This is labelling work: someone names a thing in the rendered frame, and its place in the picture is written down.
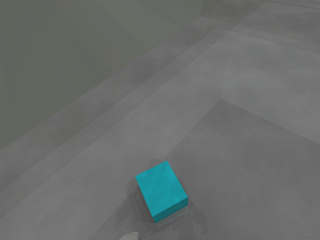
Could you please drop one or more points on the carton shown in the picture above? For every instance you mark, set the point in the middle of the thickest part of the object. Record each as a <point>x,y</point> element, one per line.
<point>162,191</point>

